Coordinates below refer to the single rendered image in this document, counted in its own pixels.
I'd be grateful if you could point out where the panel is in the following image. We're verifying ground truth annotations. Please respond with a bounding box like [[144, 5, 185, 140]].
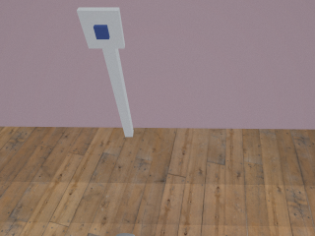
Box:
[[77, 7, 134, 138]]

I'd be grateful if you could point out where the button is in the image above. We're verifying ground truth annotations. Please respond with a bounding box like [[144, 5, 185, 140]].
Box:
[[94, 25, 110, 39]]

